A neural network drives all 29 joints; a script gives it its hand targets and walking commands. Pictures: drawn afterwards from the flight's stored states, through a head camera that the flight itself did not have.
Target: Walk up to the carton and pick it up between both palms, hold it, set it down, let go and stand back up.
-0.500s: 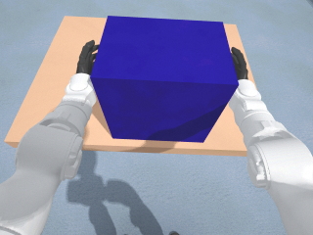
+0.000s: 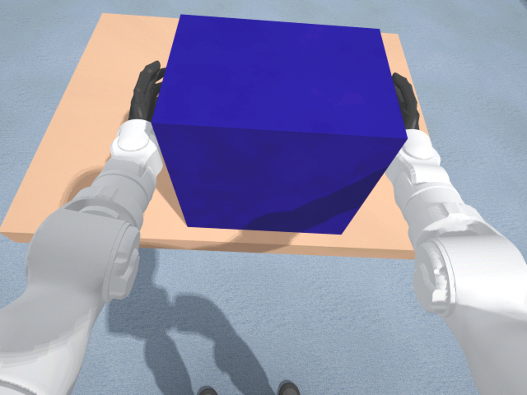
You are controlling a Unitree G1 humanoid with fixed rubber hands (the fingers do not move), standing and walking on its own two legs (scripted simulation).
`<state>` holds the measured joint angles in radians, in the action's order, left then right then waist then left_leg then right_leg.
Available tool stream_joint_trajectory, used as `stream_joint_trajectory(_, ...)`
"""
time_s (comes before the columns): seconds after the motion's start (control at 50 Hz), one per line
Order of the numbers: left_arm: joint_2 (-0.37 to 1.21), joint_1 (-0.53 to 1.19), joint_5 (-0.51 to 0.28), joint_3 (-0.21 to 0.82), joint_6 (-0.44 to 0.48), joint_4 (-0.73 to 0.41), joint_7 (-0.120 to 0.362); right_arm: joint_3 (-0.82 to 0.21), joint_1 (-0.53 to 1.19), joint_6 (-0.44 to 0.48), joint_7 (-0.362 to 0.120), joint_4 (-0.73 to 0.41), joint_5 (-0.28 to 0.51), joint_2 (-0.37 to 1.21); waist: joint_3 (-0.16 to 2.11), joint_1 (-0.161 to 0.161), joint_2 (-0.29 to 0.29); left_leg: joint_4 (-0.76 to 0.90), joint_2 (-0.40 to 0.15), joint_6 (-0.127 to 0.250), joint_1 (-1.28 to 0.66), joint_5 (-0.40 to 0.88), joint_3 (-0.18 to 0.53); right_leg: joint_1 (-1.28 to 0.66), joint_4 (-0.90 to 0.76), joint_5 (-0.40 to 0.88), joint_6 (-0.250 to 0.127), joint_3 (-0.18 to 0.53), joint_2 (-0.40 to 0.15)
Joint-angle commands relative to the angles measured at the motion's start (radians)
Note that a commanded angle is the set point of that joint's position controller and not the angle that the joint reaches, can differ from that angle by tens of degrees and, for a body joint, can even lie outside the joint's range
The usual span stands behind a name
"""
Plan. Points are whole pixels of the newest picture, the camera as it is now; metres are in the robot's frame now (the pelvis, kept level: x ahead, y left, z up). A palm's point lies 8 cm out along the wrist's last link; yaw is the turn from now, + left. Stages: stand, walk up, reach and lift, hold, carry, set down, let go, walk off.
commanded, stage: reach and lift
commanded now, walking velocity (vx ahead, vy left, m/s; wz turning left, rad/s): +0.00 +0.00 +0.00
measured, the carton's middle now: (272, 139) +0.50 -0.02 +0.04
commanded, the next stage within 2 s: none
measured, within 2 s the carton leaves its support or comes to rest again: leaves its support in 0.82 s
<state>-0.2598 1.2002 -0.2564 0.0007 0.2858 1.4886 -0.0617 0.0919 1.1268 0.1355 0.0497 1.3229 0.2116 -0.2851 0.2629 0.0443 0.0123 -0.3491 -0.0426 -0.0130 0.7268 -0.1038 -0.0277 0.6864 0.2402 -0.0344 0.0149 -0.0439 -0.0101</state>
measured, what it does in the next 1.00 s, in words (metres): stands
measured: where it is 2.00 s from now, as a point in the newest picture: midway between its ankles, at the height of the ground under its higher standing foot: outside the picture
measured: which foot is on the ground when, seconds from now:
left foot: down 0.00-1.00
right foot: down 0.00-1.00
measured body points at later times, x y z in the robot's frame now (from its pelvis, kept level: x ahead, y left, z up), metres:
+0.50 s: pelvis +0.04 -0.01 +0.01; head +0.13 -0.01 +0.45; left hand +0.51 +0.17 +0.09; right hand +0.49 -0.21 +0.09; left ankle +0.00 +0.12 -0.74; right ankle +0.01 -0.13 -0.74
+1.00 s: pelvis +0.02 +0.00 +0.02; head +0.07 +0.01 +0.46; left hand +0.47 +0.18 +0.11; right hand +0.46 -0.19 +0.11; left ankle +0.00 +0.12 -0.74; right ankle +0.01 -0.13 -0.74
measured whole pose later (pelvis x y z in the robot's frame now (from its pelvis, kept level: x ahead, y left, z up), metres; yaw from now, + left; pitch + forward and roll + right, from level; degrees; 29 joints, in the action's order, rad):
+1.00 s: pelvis +0.02 +0.00 +0.02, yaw +4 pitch +16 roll -1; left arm -0.12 0.87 0.14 -0.29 0.13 1.07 -0.03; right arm 0.45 0.79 0.23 0.01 1.04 -0.23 -0.13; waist 0.19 0.06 0.01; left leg -0.19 -0.01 -0.02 0.39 -0.07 0.03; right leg 0.32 0.07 -0.02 0.02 -0.11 -0.04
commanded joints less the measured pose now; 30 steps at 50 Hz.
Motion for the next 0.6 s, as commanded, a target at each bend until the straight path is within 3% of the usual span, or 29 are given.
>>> stream_joint_trajectory(0.0,0.073,0.463,0.066,-0.015,0.052,-0.206,0.043,0.031,0.477,0.049,-0.039,-0.226,-0.071,0.065,0.657,0.002,0.039,-0.040,0.046,-0.039,-0.440,0.367,0.024,-0.367,0.053,0.294,0.021,-0.024,0.035)
stream_joint_trajectory(0.06,0.204,0.440,0.173,-0.107,0.044,-0.240,0.082,0.091,0.437,0.044,-0.078,-0.260,-0.184,0.210,0.629,0.001,0.041,-0.032,0.049,-0.040,-0.513,0.409,0.030,-0.383,0.011,0.312,0.010,-0.032,0.041)
stream_joint_trajectory(0.12,0.433,0.435,0.331,-0.183,0.020,-0.260,0.178,0.172,0.426,0.031,-0.158,-0.301,-0.391,0.496,0.562,0.007,0.060,0.032,0.057,-0.023,-0.473,0.359,0.041,-0.538,-0.024,0.335,-0.005,-0.045,0.035)
stream_joint_trajectory(0.14,0.470,0.384,0.364,-0.182,0.012,-0.266,0.199,0.192,0.385,0.036,-0.173,-0.326,-0.452,0.545,0.577,0.023,0.035,0.045,0.055,-0.022,-0.460,0.360,0.051,-0.603,-0.020,0.387,-0.005,-0.047,0.034)
stream_joint_trajectory(0.18,0.471,0.332,0.400,-0.209,-0.010,-0.288,0.213,0.233,0.324,0.016,-0.178,-0.353,-0.520,0.571,0.520,0.030,0.044,0.078,0.056,-0.019,-0.416,0.304,0.060,-0.675,-0.013,0.415,-0.001,-0.047,0.025)
stream_joint_trajectory(0.26,0.468,0.275,0.429,-0.229,-0.058,-0.343,0.207,0.227,0.269,-0.011,-0.182,-0.442,-0.552,0.610,0.446,0.026,0.005,0.115,0.050,-0.003,-0.399,0.267,0.064,-0.777,0.012,0.461,0.016,-0.058,0.019)
stream_joint_trajectory(0.32,0.472,0.224,0.455,-0.231,-0.104,-0.357,0.203,0.223,0.237,-0.030,-0.186,-0.460,-0.564,0.614,0.413,0.012,0.007,0.122,0.050,0.002,-0.403,0.276,0.059,-0.815,0.021,0.496,0.018,-0.052,0.013)
stream_joint_trajectory(0.34,0.475,0.249,0.447,-0.223,-0.111,-0.397,0.205,0.226,0.223,-0.033,-0.184,-0.459,-0.569,0.625,0.411,0.028,-0.001,0.125,0.053,0.011,-0.401,0.284,0.063,-0.824,0.025,0.522,0.027,-0.048,0.014)
stream_joint_trajectory(0.38,0.522,0.199,0.465,-0.212,-0.133,-0.423,0.208,0.207,0.191,-0.022,-0.180,-0.461,-0.550,0.653,0.409,0.028,0.021,0.104,0.057,0.006,-0.400,0.333,0.059,-0.842,0.039,0.587,0.021,-0.048,0.011)
stream_joint_trajectory(0.5,0.535,0.190,0.479,-0.219,-0.152,-0.433,0.207,0.175,0.199,0.007,-0.167,-0.485,-0.556,0.669,0.392,0.022,-0.034,0.125,0.065,0.035,-0.286,0.337,0.054,-0.965,0.081,0.740,0.038,-0.024,-0.010)
stream_joint_trajectory(0.54,0.556,0.182,0.473,-0.192,-0.160,-0.478,0.202,0.172,0.180,0.016,-0.165,-0.458,-0.538,0.665,0.386,0.038,-0.010,0.113,0.066,0.019,-0.330,0.396,0.057,-0.957,0.077,0.767,0.038,-0.019,0.000)
stream_joint_trajectory(0.58,0.577,0.170,0.472,-0.172,-0.170,-0.489,0.198,0.142,0.190,0.028,-0.163,-0.485,-0.516,0.663,0.438,0.034,-0.002,0.105,0.060,0.015,-0.374,0.426,0.062,-0.928,0.057,0.734,0.029,-0.024,0.001)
